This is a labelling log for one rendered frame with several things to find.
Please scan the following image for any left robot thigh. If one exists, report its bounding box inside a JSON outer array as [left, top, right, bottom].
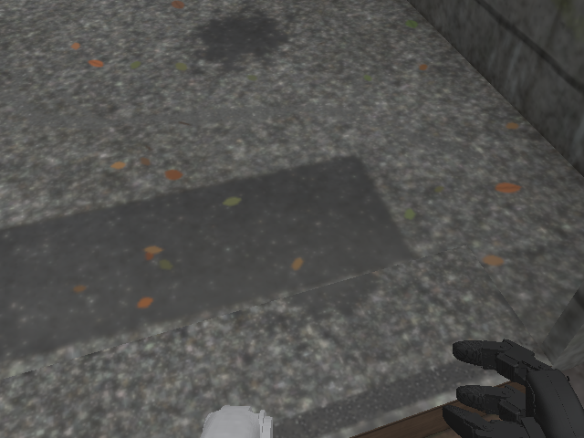
[[200, 405, 273, 438]]

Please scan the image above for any right robot hand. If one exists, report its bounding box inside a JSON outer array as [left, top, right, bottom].
[[442, 339, 584, 438]]

